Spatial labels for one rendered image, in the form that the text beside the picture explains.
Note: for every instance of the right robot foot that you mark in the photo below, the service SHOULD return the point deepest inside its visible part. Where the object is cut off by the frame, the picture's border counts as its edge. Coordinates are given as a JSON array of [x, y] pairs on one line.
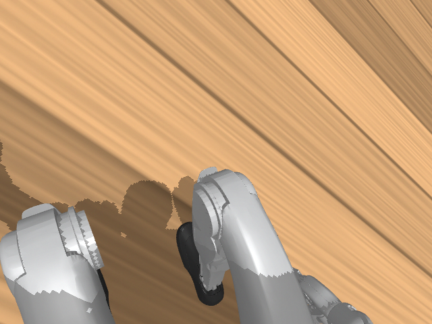
[[190, 259]]

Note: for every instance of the right robot hand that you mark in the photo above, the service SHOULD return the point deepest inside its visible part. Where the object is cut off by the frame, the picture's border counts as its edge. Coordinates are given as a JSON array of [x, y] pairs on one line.
[[319, 298]]

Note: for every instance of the left robot foot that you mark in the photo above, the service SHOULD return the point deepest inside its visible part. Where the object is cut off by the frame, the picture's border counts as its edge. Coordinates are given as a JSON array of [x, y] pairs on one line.
[[104, 286]]

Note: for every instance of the right robot arm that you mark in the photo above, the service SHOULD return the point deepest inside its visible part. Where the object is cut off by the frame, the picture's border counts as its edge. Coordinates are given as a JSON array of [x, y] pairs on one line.
[[344, 313]]

